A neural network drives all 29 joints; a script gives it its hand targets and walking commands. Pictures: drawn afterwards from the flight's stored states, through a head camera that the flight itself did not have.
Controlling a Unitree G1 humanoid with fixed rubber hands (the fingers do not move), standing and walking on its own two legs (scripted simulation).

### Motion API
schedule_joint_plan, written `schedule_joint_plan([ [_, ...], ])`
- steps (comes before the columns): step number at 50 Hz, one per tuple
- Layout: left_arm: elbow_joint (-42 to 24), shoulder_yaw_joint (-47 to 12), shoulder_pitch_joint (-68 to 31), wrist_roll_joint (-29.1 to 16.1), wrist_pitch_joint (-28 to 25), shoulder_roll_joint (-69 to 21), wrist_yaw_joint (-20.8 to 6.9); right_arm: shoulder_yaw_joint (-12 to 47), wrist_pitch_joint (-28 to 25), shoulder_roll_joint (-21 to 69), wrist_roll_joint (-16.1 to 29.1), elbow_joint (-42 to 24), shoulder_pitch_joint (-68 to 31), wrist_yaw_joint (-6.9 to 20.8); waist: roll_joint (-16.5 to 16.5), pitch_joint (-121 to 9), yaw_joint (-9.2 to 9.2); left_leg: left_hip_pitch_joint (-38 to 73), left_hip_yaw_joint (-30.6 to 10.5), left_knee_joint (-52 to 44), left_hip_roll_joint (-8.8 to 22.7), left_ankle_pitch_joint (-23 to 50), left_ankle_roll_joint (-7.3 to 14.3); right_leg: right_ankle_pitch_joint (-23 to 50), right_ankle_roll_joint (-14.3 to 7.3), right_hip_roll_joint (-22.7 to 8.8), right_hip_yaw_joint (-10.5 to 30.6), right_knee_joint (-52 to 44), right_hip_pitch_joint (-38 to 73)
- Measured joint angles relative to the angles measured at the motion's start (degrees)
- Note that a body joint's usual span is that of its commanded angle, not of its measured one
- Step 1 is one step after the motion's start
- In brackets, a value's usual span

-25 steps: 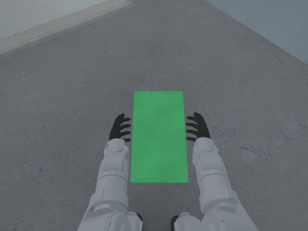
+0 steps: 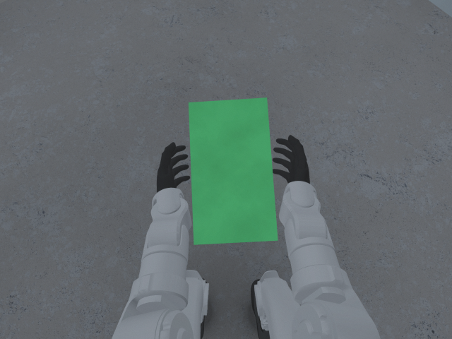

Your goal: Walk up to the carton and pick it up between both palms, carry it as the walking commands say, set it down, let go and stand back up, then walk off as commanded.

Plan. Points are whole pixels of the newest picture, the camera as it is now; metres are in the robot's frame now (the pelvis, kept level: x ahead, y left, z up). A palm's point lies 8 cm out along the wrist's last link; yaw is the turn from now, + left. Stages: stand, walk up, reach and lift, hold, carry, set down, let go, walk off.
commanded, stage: set down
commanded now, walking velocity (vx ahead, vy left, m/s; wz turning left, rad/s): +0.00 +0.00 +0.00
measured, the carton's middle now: (231, 174) +0.43 +0.00 -0.15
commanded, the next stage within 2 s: none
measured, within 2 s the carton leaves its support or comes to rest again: neither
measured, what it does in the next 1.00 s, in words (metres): lowers itself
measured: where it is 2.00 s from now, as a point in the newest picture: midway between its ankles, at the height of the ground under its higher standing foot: (230, 321)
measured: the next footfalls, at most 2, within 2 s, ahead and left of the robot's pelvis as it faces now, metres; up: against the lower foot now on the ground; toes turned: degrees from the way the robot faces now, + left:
none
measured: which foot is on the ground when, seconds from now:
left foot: down 0.00-1.00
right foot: down 0.00-1.00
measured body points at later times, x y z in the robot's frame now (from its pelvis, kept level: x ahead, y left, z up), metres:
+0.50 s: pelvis -0.02 +0.00 -0.08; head +0.19 +0.00 +0.32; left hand +0.42 +0.11 -0.14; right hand +0.43 -0.13 -0.14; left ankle +0.07 +0.11 -0.65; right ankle +0.06 -0.13 -0.65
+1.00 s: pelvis -0.03 -0.01 -0.15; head +0.23 -0.01 +0.22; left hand +0.45 +0.11 -0.22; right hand +0.45 -0.13 -0.22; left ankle +0.07 +0.11 -0.65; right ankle +0.06 -0.13 -0.65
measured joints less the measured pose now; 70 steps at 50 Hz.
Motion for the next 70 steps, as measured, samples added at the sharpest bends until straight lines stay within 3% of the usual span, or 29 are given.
schedule_joint_plan([
  [13, 1.25, 1.87, -6.77, 0.73, 3.52, 0.16, 1.90, -2.92, 3.13, -2.33, -0.35, 2.70, -7.00, 1.54, -0.44, -1.35, -0.80, -10.77, 0.94, 11.61, -0.63, -3.84, 0.39, -4.02, 0.70, 0.19, 0.52, 11.84, -10.84],
  [42, 4.97, 5.37, -19.84, 0.77, 6.24, 4.43, 0.05, -4.19, 6.89, -4.31, -0.57, 4.76, -18.95, -2.20, -0.62, -0.38, 0.67, -30.41, 1.24, 29.47, -0.58, -8.46, -1.29, -8.82, 0.10, 1.70, 0.19, 31.03, -31.42],
  [70, 7.39, 5.50, -32.41, 0.31, 8.13, 8.04, 0.49, -5.43, 8.82, -9.07, 0.02, 6.31, -30.29, -0.75, -0.49, 5.39, 0.85, -46.03, 1.57, 42.67, -1.51, -9.81, -1.11, -10.49, 1.43, 2.04, 0.05, 43.81, -46.44],
])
